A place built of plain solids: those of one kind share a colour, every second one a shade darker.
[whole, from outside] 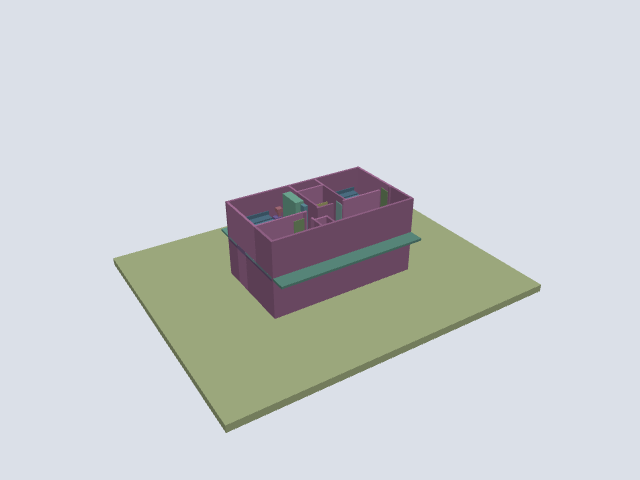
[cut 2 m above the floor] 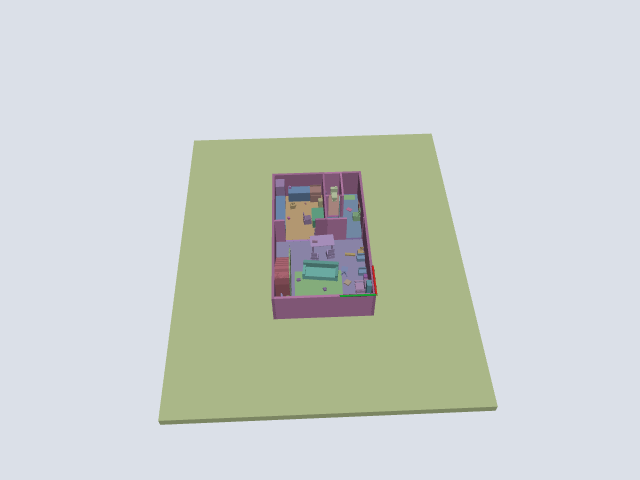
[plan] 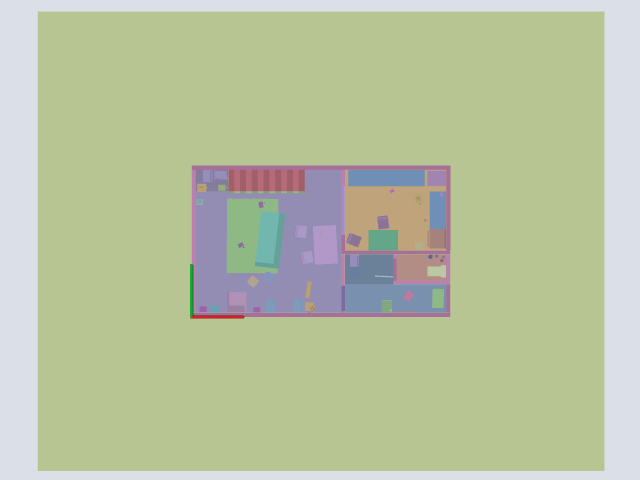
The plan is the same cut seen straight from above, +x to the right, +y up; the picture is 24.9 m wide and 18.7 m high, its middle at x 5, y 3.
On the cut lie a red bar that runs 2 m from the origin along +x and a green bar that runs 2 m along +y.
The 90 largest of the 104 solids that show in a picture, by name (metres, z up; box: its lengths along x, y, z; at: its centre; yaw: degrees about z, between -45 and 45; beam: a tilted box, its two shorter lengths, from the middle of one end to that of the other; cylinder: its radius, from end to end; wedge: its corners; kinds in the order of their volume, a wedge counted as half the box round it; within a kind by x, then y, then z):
{
 "under_1": {"box": [22.08, 17.9, 0.5], "at": [5.04, 2.95, -0.33]},
 "wall_1": {"box": [0.16, 3.55, 2.4], "at": [0.08, 1.94, 3.96]},
 "wall_2": {"box": [0.16, 5.58, 2.76], "at": [0.08, 2.95, 1.08]},
 "wall_3": {"box": [0.16, 1.9, 2.4], "at": [0.08, 4.79, 3.96]},
 "wall_4": {"box": [0.31, 0.13, 2.4], "at": [0.15, 3.77, 3.96]},
 "wall_5": {"box": [2.84, 0.13, 2.4], "at": [2.47, 3.77, 3.96]},
 "wall_6": {"box": [0.13, 2.46, 2.4], "at": [3.68, 2.48, 3.96]},
 "wall_7": {"box": [2.09, 0.13, 2.4], "at": [4.66, 1.19, 3.96]},
 "wall_8": {"box": [10.08, 0.16, 5.46], "at": [5.04, 0.08, 2.43]},
 "wall_9": {"box": [10.08, 0.16, 5.46], "at": [5.04, 5.82, 2.43]},
 "wall_10": {"box": [1.17, 0.13, 2.4], "at": [5.18, 3.77, 3.96]},
 "wall_11": {"box": [0.13, 0.96, 2.4], "at": [5.64, 0.64, 3.96]},
 "wall_12": {"box": [0.13, 2.46, 2.4], "at": [5.64, 2.48, 3.96]},
 "wall_13": {"box": [0.13, 1.23, 2.76], "at": [5.91, 1.83, 1.08]},
 "wall_14": {"box": [0.13, 0.62, 2.76], "at": [5.91, 2.89, 1.08]},
 "wall_15": {"box": [0.13, 0.62, 2.76], "at": [5.91, 5.43, 1.08]},
 "wall_16": {"box": [0.99, 0.13, 2.4], "at": [6.28, 4.96, 3.96]},
 "wall_17": {"box": [0.13, 0.18, 2.76], "at": [7.92, 2.36, 1.08]},
 "wall_18": {"box": [4.24, 0.13, 2.76], "at": [7.96, 2.52, 1.08]},
 "wall_19": {"box": [3.57, 0.13, 2.4], "at": [8.29, 3.77, 3.96]},
 "wall_20": {"box": [2.23, 0.13, 2.76], "at": [8.96, 1.34, 1.08]},
 "wall_21": {"box": [0.16, 1.12, 2.76], "at": [10.0, 0.72, 1.08]},
 "wall_22": {"box": [0.16, 1.04, 2.76], "at": [10.0, 1.93, 1.08]},
 "wall_23": {"box": [0.16, 3.55, 2.4], "at": [10.0, 1.94, 3.96]},
 "wall_24": {"box": [0.16, 3.16, 2.76], "at": [10.0, 4.16, 1.08]},
 "wall_25": {"box": [0.16, 1.9, 2.4], "at": [10.0, 4.79, 3.96]},
 "stair_1": {"box": [0.23, 0.84, 2.87], "at": [1.54, 5.32, 1.13]},
 "stair_2": {"box": [0.46, 0.84, 2.67], "at": [1.66, 5.32, 1.03]},
 "stair_3": {"box": [0.69, 0.84, 2.47], "at": [1.77, 5.32, 0.94]},
 "stair_4": {"box": [0.91, 0.84, 2.27], "at": [1.89, 5.32, 0.84]},
 "stair_5": {"box": [1.14, 0.84, 2.08], "at": [2.0, 5.32, 0.74]},
 "stair_6": {"box": [1.37, 0.84, 1.88], "at": [2.12, 5.32, 0.64]},
 "stair_7": {"box": [1.6, 0.84, 1.68], "at": [2.23, 5.32, 0.54]},
 "stair_8": {"box": [1.83, 0.84, 1.48], "at": [2.34, 5.32, 0.44]},
 "stair_9": {"box": [2.06, 0.84, 1.29], "at": [2.46, 5.32, 0.34]},
 "stair_10": {"box": [2.29, 0.84, 1.09], "at": [2.57, 5.32, 0.24]},
 "stair_11": {"box": [2.52, 0.84, 0.89], "at": [2.69, 5.32, 0.15]},
 "stair_12": {"box": [2.74, 0.84, 0.69], "at": [2.8, 5.32, 0.05]},
 "stair_13": {"box": [2.97, 0.84, 0.5], "at": [2.92, 5.32, -0.05]},
 "floor_living_1": {"box": [1.27, 0.84, 0.5], "at": [0.8, 5.32, -0.25]},
 "floor_living_2": {"box": [5.68, 4.74, 0.5], "at": [3.0, 2.53, -0.25]},
 "floor_living_3": {"box": [1.44, 0.84, 0.5], "at": [5.12, 5.32, -0.25]},
 "floor_kitchen_1": {"box": [3.95, 3.16, 0.5], "at": [7.95, 4.16, -0.25]},
 "floor_hall_1": {"box": [1.88, 1.17, 0.5], "at": [6.91, 1.86, -0.25]},
 "floor_hall_2": {"box": [3.95, 1.12, 0.5], "at": [7.95, 0.72, -0.25]},
 "upper_floor_next_1": {"box": [10.08, 1.0, 0.16], "at": [5.04, -0.5, 2.68]},
 "upper_floor_next_2": {"box": [10.08, 1.0, 0.16], "at": [5.04, 6.4, 2.68]},
 "fixture_wardrobe_bedroom_1": {"box": [0.6, 1.64, 2.2], "at": [6.0, 1.28, 3.81]},
 "floor_wc_1": {"box": [1.94, 1.04, 0.5], "at": [8.95, 1.93, -0.25]},
 "sofa_1": {"box": [0.92, 0.17, 0.18], "at": [2.92, 2.02, 0.54], "yaw": -6.8},
 "sofa_2": {"box": [0.93, 2.16, 0.34], "at": [3.05, 3.01, 0.28], "yaw": -6.8},
 "sofa_3": {"box": [0.92, 0.17, 0.18], "at": [3.16, 3.99, 0.54], "yaw": -6.8},
 "sofa_4": {"box": [0.23, 2.16, 0.39], "at": [3.4, 2.96, 0.65], "yaw": -6.8},
 "counter_run_1": {"box": [2.98, 0.64, 0.038], "at": [7.59, 5.41, 0.9]},
 "counter_run_2": {"box": [0.64, 1.46, 0.038], "at": [9.59, 4.16, 0.9]},
 "counter_run_3": {"box": [0.61, 1.46, 0.78], "at": [9.61, 4.16, 0.49]},
 "fridge_flat_1": {"box": [0.73, 0.6, 1.66], "at": [9.54, 5.4, 0.83]},
 "double_bed_1": {"box": [1.52, 0.07, 1.05], "at": [1.25, 0.2, 3.29]},
 "double_bed_2": {"box": [1.45, 0.55, 0.2], "at": [1.25, 0.49, 3.46]},
 "double_bed_3": {"box": [1.67, 0.07, 1.05], "at": [8.06, 0.2, 3.29]},
 "double_bed_4": {"box": [1.6, 0.55, 0.2], "at": [8.06, 0.49, 3.46]},
 "rug_1": {"box": [2.0, 2.9, 0.08], "at": [2.37, 3.16, -0.03], "yaw": -0.4},
 "rug_2": {"box": [0.45, 0.75, 0.08], "at": [9.6, 0.72, -0.03], "yaw": -2.0},
 "billy_1": {"box": [0.42, 0.28, 2.02], "at": [0.88, 0.31, 1.01]},
 "billy_2": {"box": [0.28, 0.42, 2.02], "at": [5.85, 2.39, 3.77]},
 "range_cooker_1": {"box": [0.65, 0.76, 0.94], "at": [9.59, 3.05, 0.47]},
 "wall_band_1": {"box": [0.16, 3.16, 0.31], "at": [10.0, 4.16, 2.61]},
 "armchair_frame_1": {"box": [0.62, 0.26, 0.41], "at": [1.75, 0.32, 0.61]},
 "armchair_frame_2": {"box": [0.63, 0.74, 0.18], "at": [1.75, 0.6, 0.32]},
 "leaf_bedroom_door_1": {"box": [0.05, 0.74, 2.03], "at": [0.28, 3.34, 3.78], "yaw": -4.0},
 "leaf_bedroom_door_2": {"box": [0.74, 0.05, 2.03], "at": [7.14, 3.93, 3.78], "yaw": 4.0},
 "recycling_crate_1": {"box": [0.36, 0.48, 0.28], "at": [0.62, 5.49, 0.14]},
 "recycling_crate_2": {"box": [0.48, 0.36, 0.28], "at": [1.13, 5.51, 0.14]},
 "recycling_crate_3": {"box": [0.36, 0.48, 0.28], "at": [6.34, 2.2, 0.14]},
 "floor_gap_kitchen_dining_1": {"box": [0.13, 1.92, 0.5], "at": [5.91, 4.16, -0.25]},
 "recycling_tote_1": {"box": [0.37, 0.5, 0.29], "at": [3.07, 0.42, 0.14]},
 "recycling_tote_2": {"box": [0.37, 0.5, 0.29], "at": [4.17, 0.42, 0.14]},
 "bin_bag_1": {"box": [0.36, 0.32, 0.3], "at": [0.39, 5.03, 0.15]},
 "bin_bag_2": {"box": [0.35, 0.34, 0.3], "at": [4.59, 0.4, 0.15]},
 "bin_bag_3": {"box": [0.32, 0.34, 0.3], "at": [8.85, 4.62, 0.15], "yaw": 5.1},
 "leaf_bath_door_1": {"box": [0.05, 0.71, 2.03], "at": [3.87, 3.36, 3.78], "yaw": -3.0},
 "floor_gap_hall_living_1": {"box": [0.13, 1.0, 0.5], "at": [5.91, 0.72, -0.25]},
 "kitchen_bin_1": {"box": [0.31, 0.31, 0.65], "at": [8.85, 2.75, 0.33]},
 "wall_foot_1": {"box": [0.16, 1.9, 0.17], "at": [10.0, 4.79, 2.69]},
 "wc_1": {"box": [0.21, 0.48, 0.45], "at": [9.8, 1.78, 0.56]},
 "dining_table_1": {"box": [0.9, 1.5, 0.031], "at": [5.21, 2.81, 0.73], "yaw": 3.0},
 "table_lamp_1": {"box": [0.38, 0.39, 0.26], "at": [6.56, 0.38, 3.78]},
 "book_pile_1": {"box": [0.28, 0.24, 0.51], "at": [0.44, 0.3, 0.25]},
 "hifi_speaker_1": {"box": [0.29, 0.23, 0.4], "at": [1.17, 5.04, 0.2]},
 "kitchen_table_1": {"box": [1.15, 0.8, 0.028], "at": [7.46, 2.99, 0.74]}
}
